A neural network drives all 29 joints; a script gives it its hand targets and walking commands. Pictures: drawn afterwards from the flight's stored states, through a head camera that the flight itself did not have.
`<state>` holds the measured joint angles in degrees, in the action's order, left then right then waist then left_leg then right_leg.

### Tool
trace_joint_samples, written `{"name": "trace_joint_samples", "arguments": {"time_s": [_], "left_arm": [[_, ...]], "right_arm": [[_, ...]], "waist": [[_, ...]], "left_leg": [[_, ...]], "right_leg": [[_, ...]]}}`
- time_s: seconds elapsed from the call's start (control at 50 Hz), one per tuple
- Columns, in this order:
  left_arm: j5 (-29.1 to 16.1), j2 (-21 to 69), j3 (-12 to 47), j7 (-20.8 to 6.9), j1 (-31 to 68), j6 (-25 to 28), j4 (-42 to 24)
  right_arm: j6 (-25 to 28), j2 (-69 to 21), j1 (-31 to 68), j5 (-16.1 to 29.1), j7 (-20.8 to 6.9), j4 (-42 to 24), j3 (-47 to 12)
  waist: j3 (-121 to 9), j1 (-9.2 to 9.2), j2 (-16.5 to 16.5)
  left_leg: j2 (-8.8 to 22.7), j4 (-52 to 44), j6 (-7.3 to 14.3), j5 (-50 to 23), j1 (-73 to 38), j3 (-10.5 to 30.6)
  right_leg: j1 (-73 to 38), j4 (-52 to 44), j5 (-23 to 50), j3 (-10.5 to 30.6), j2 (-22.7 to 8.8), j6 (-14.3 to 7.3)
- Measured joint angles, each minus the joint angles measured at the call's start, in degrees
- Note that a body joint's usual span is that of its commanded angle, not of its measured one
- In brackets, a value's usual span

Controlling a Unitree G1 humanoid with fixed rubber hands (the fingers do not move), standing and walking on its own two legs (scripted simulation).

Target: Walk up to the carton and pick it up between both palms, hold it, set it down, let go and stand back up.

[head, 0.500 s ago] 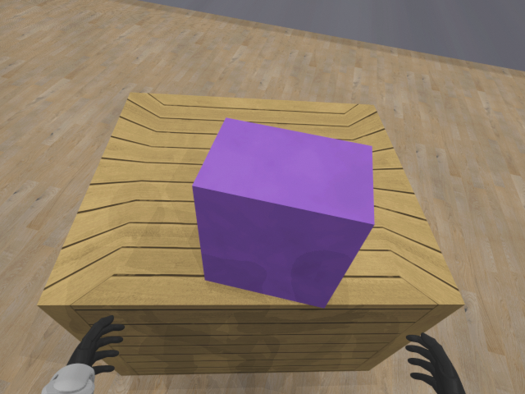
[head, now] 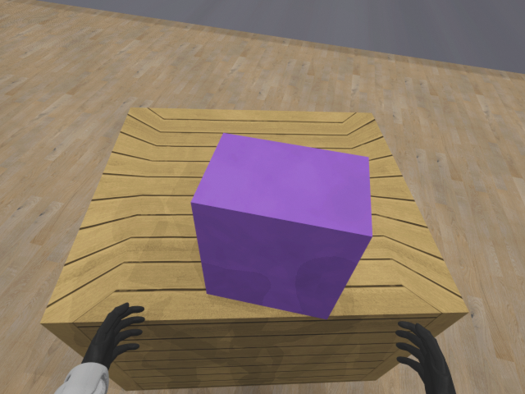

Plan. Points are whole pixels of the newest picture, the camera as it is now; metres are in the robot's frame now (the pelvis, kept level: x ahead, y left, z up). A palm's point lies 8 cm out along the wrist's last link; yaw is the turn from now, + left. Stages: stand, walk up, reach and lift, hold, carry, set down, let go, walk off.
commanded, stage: reach and lift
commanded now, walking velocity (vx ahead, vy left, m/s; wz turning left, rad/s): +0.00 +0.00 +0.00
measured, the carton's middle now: (278, 232) +0.39 -0.02 -0.01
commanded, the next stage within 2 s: none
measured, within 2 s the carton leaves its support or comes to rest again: neither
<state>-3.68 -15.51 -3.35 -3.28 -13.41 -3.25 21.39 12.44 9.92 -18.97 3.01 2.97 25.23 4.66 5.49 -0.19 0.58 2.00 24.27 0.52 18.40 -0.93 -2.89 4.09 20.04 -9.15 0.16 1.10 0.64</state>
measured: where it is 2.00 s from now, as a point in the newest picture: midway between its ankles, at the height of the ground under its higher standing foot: outside the picture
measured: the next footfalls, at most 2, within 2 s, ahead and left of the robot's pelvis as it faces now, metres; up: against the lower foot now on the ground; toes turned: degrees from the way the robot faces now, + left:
none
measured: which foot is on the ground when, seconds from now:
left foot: down 0.00-1.00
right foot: down 0.00-1.00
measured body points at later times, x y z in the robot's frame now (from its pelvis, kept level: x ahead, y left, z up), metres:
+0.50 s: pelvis +0.00 +0.02 +0.00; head -0.04 +0.02 +0.44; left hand +0.18 +0.26 -0.02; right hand +0.16 -0.21 -0.02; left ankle -0.05 +0.10 -0.74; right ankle +0.03 -0.13 -0.74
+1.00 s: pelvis +0.01 +0.01 +0.00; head +0.01 +0.03 +0.45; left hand +0.22 +0.25 +0.01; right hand +0.21 -0.21 +0.01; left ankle -0.05 +0.10 -0.74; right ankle +0.03 -0.13 -0.74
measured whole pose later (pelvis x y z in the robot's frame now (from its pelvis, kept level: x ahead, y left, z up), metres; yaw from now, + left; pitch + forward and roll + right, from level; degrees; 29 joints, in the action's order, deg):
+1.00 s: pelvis +0.01 +0.01 +0.00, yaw +3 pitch -6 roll -3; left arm -16.5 -22.6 3.6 -6.3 -15.5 6.6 7.9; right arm 9.8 5.5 -18.9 9.5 10.3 9.9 3.7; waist 5.3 -1.2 -1.3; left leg 1.4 27.6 1.4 20.8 0.6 0.1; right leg 2.6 19.0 -10.3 -0.6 1.1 1.8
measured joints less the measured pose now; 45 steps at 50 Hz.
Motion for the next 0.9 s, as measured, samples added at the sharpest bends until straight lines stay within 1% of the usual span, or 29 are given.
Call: {"name": "trace_joint_samples", "arguments": {"time_s": [0.1, 0.2, 0.26, 0.32, 0.42, 0.52, 0.66, 0.72, 0.8, 0.9], "left_arm": [[-0.59, -0.98, -0.28, -1.27, -1.29, 3.99, -0.24], [-2.37, -2.28, 0.29, -3.20, -3.52, 8.10, 0.45], [-3.28, -2.91, 0.63, -3.90, -4.34, 10.43, 0.24], [-5.05, -3.61, 1.57, -4.28, -4.71, 12.25, -0.51], [-7.60, -4.07, 3.61, -4.55, -4.06, 14.08, -0.72], [-8.06, -3.20, 5.28, -4.80, -3.88, 14.70, -1.28], [-8.17, -2.87, 6.11, -3.82, -4.55, 15.92, -4.80], [-8.96, -3.40, 6.08, -3.78, -4.67, 14.96, -5.32], [-9.95, -5.01, 6.59, -3.53, -5.27, 13.34, -7.97], [-11.71, -6.63, 7.25, -2.95, -4.36, 11.73, -11.76]], "right_arm": [[2.56, -1.12, -0.39, 1.22, 1.46, 0.61, -0.32], [4.79, -2.49, -2.08, 1.93, 3.33, 0.03, -0.97], [5.93, -3.44, -3.16, 2.45, 3.85, -0.37, -1.30], [6.03, -4.55, -3.70, 2.37, 4.41, -1.07, -1.05], [5.15, -5.79, -3.67, 2.35, 5.08, -4.29, -0.65], [3.60, -5.49, -2.77, 3.05, 5.73, -6.94, -0.87], [1.91, -4.84, -2.54, 4.89, 5.66, -11.47, -1.01], [0.63, -4.80, -2.56, 5.68, 6.04, -11.64, -1.52], [-0.80, -5.08, -2.64, 6.10, 6.46, -12.42, -1.46], [-1.72, -5.21, -1.71, 6.31, 6.99, -14.51, -0.74]], "waist": [[0.19, 0.82, 0.38], [-0.29, 0.96, -0.22], [-0.49, 1.01, -0.88], [-0.60, 0.83, -1.54], [-0.84, 0.37, -2.10], [-0.78, -0.25, -2.25], [-1.24, -0.11, -0.99], [-1.13, 0.22, -0.31], [-0.60, 0.35, 0.12], [0.07, -0.03, -0.43]], "left_leg": [[0.34, -0.02, -0.31, 0.05, -0.20, 0.58], [0.38, 0.51, -0.19, 0.54, -0.61, 0.90], [0.26, 1.08, 0.04, 0.94, -1.04, 1.01], [0.03, 1.75, 0.38, 1.33, -1.37, 1.09], [-0.50, 2.93, 1.04, 1.89, -1.26, 0.94], [-0.66, 4.05, 1.43, 2.60, -1.26, 1.00], [-0.61, 4.93, 1.30, 3.41, -0.89, 1.82], [-0.54, 4.54, 1.11, 3.31, -0.86, 2.32], [-0.39, 4.03, 0.80, 3.06, -0.39, 2.90], [-0.41, 3.85, 0.72, 2.78, 0.94, 3.15]], "right_leg": [[-0.71, -0.72, 0.11, -0.53, 0.31, -0.27], [-1.51, -0.79, -0.16, -0.77, 0.33, -0.11], [-2.19, -0.64, -0.37, -0.81, 0.22, 0.12], [-2.73, -0.36, -0.57, -0.79, 0.00, 0.42], [-2.57, 0.92, -1.13, -0.44, -0.44, 0.84], [-2.78, 1.62, -1.63, -0.12, -0.47, 1.07], [-2.75, 2.33, -2.64, -0.43, -0.26, 1.02], [-3.00, 1.69, -2.60, -0.73, -0.15, 1.01], [-3.01, 0.56, -2.20, -1.08, 0.05, 0.78], [-1.99, -0.13, -1.73, -1.12, 0.10, 0.86]]}}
